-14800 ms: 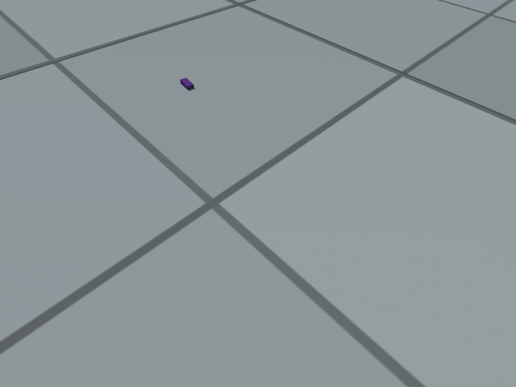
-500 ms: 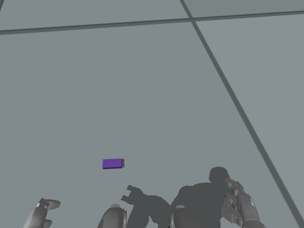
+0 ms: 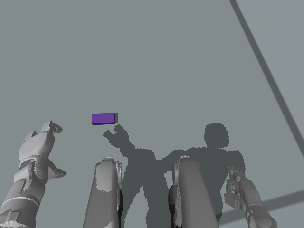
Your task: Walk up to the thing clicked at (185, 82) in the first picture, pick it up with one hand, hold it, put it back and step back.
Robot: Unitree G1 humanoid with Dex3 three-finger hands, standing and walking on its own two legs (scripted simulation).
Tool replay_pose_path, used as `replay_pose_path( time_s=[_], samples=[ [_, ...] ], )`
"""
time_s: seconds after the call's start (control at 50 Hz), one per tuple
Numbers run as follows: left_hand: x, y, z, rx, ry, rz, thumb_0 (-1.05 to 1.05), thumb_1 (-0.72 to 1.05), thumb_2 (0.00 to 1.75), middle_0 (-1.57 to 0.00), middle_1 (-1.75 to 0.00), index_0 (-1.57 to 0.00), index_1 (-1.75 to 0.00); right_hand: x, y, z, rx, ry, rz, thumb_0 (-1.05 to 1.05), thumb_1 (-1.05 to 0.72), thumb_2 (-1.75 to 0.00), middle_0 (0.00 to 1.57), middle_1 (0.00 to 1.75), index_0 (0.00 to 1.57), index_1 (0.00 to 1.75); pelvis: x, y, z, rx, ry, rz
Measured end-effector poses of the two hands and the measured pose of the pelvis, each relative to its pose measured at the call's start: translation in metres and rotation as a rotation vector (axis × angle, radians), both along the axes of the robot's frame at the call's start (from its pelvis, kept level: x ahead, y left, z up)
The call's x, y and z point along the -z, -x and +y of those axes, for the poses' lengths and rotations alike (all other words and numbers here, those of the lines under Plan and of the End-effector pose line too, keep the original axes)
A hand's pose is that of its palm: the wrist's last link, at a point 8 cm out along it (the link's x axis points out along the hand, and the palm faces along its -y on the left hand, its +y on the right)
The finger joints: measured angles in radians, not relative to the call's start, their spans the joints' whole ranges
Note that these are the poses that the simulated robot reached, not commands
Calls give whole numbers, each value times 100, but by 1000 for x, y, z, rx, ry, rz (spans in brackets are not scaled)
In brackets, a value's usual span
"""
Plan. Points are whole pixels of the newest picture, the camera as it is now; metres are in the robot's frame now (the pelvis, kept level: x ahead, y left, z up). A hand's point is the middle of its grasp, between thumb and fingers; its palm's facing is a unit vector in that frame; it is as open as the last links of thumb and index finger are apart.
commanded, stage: rise first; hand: left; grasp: from above
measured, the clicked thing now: (103, 118) +0.52 +0.21 -0.49
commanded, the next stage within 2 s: none
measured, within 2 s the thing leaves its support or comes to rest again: neither
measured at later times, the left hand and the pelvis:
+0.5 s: hand (73, 131) +0.41 +0.27 -0.28, palm faces -0.44 -0.05 -0.90, open 13.9 cm; pelvis -0.04 +0.01 -0.13, yaw -3 degrees
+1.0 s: hand (81, 123) +0.45 +0.26 -0.33, palm faces -0.45 -0.04 -0.89, open 13.9 cm; pelvis -0.03 +0.01 -0.17, yaw -5 degrees
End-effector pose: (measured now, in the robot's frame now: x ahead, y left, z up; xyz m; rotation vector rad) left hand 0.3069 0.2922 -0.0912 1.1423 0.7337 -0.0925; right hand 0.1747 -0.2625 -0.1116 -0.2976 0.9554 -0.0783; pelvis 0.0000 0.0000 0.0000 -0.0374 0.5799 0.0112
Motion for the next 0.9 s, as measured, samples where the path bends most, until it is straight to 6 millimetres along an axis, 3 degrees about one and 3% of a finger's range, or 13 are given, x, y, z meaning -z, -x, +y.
replay_pose_path(
  time_s=[0.18, 0.3, 0.4, 0.54, 0.9],
  samples=[
    [60, -48, -10, 199, -107, -24, 0, -45, 95, -15, -98, -14, -99, 74, 80, -11, 62, 18, 199, 1, -88, -90, 20, 30, 20, 30, 63, 23, -3, 12, 10, 16],
    [95, -71, -14, 307, -173, -55, 0, -43, 95, -16, -98, -15, -98, 100, 126, -15, 105, 51, 312, 1, -87, -90, 20, 30, 20, 30, 96, 32, 0, 17, 26, 9],
    [114, -88, -16, 364, -213, -90, 0, -45, 97, -14, -98, -14, -98, 113, 151, -16, 128, 76, 376, 1, -88, -90, 20, 30, 20, 30, 117, 35, 3, 20, 39, 1],
    [135, -110, -17, 418, -253, -101, 0, -49, 100, -12, -97, -11, -97, 124, 166, -11, 138, 93, 421, 1, -89, -90, 20, 30, 20, 30, 136, 35, 8, 22, 55, 1],
    [176, -144, -24, 405, -257, -95, 0, -49, 98, -11, -96, -11, -96, 150, 167, 2, 92, 82, 464, 0, -90, -90, 20, 30, 21, 30, 165, 29, 12, 30, 72, 23]
  ],
)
